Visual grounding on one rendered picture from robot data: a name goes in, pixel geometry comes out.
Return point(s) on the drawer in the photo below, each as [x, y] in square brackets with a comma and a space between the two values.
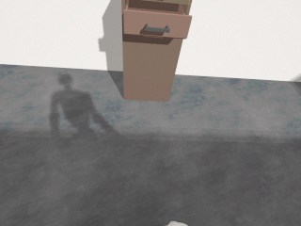
[138, 13]

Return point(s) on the cabinet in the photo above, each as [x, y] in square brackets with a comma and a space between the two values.
[149, 66]

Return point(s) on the handle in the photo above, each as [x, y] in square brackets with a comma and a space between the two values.
[157, 29]
[153, 38]

